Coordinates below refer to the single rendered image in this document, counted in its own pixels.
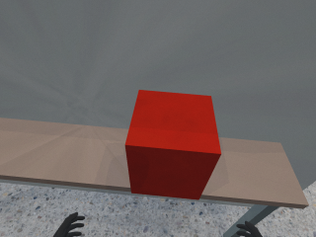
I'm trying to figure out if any table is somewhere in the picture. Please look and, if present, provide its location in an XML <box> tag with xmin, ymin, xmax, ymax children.
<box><xmin>0</xmin><ymin>118</ymin><xmax>309</xmax><ymax>237</ymax></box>

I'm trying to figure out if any robot right hand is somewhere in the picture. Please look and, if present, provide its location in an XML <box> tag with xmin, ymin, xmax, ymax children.
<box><xmin>236</xmin><ymin>221</ymin><xmax>263</xmax><ymax>237</ymax></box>

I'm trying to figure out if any carton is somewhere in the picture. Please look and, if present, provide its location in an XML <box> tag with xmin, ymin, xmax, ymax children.
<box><xmin>124</xmin><ymin>90</ymin><xmax>221</xmax><ymax>200</ymax></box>

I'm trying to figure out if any robot left hand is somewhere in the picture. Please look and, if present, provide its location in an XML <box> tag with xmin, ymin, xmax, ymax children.
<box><xmin>53</xmin><ymin>212</ymin><xmax>85</xmax><ymax>237</ymax></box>

